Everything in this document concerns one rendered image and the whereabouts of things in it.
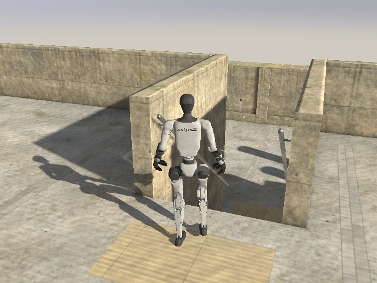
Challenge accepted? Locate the left robot hand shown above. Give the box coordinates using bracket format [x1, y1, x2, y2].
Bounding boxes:
[153, 160, 167, 171]

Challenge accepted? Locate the robot right shin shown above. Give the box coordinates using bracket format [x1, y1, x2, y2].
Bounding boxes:
[199, 189, 207, 228]

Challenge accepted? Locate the robot left upper arm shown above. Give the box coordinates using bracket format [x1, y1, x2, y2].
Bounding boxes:
[158, 119, 175, 152]

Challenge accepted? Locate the robot right upper arm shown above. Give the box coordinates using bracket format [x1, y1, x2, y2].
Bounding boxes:
[200, 119, 217, 152]

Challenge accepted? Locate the robot left forearm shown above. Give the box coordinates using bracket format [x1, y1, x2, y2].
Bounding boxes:
[154, 142, 164, 162]

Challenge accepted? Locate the robot right forearm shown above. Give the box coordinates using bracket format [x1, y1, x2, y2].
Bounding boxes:
[212, 143, 224, 164]

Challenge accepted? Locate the robot right foot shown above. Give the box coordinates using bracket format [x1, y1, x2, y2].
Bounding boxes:
[199, 224, 207, 236]

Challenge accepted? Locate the right robot hand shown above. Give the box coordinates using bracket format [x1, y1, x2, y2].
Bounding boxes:
[213, 162, 226, 175]

